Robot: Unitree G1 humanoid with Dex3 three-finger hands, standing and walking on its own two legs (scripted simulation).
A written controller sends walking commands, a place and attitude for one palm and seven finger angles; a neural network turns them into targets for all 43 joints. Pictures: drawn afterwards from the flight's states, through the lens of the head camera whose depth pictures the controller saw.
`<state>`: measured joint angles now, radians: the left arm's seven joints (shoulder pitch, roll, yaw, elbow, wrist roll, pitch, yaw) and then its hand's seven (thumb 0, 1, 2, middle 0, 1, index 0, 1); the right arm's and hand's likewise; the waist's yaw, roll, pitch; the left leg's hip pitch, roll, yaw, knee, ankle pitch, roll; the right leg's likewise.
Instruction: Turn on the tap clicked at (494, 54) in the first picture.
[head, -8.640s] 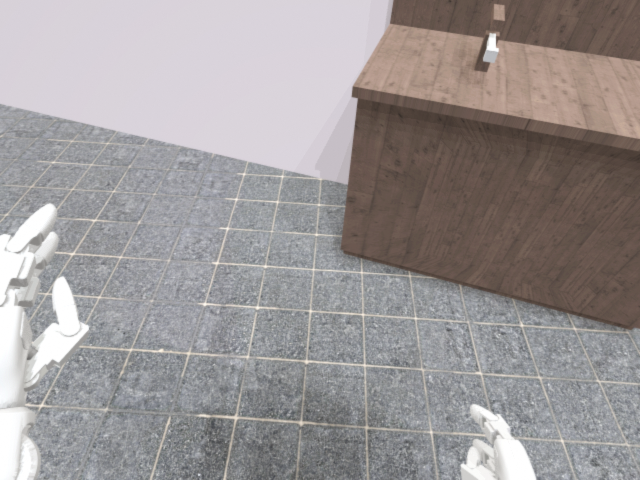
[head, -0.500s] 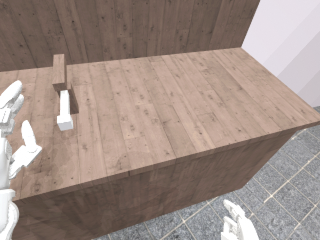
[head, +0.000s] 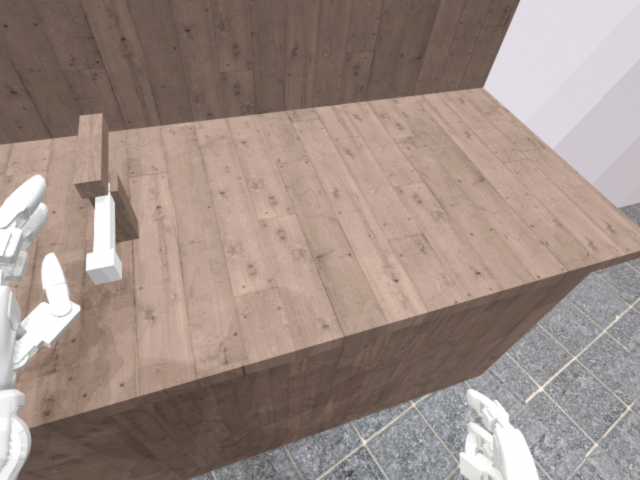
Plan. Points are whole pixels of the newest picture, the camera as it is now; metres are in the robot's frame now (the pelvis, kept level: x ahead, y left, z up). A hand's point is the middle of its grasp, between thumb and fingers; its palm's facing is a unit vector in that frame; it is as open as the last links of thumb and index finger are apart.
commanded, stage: look again from close up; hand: left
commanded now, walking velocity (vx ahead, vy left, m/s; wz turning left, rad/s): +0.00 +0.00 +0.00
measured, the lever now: (104, 266) +0.31 +0.28 +0.10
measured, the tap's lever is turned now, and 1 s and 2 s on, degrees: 0 0 0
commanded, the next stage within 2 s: come to a stop and stand still in 0.04 s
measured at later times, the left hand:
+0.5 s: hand (92, 290) +0.24 +0.24 +0.16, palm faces +0.38 -0.85 -0.37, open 7.4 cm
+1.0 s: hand (59, 298) +0.23 +0.27 +0.16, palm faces +0.39 -0.84 -0.37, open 7.4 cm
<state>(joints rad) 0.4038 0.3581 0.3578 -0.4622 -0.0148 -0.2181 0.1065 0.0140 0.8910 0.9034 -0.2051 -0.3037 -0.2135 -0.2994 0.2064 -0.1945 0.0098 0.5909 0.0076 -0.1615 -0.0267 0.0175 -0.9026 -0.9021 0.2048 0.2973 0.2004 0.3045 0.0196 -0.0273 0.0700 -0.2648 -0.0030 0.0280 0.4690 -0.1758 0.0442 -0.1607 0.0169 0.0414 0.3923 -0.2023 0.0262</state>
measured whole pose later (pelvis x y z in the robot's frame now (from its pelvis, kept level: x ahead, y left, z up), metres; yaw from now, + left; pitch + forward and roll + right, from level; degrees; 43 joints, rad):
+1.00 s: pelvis +0.01 +0.01 +0.00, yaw -1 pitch -1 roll -2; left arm 0.40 0.38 0.40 -0.45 -0.03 -0.24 0.09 0.02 0.89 0.90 -0.21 -0.30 -0.22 -0.30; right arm 0.22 -0.20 0.00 0.59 0.01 -0.15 -0.03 0.02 -0.90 -0.90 0.20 0.30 0.20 0.30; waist 0.03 -0.04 0.09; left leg -0.27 -0.01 0.05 0.48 -0.19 0.06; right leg -0.17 0.01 0.06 0.40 -0.21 0.04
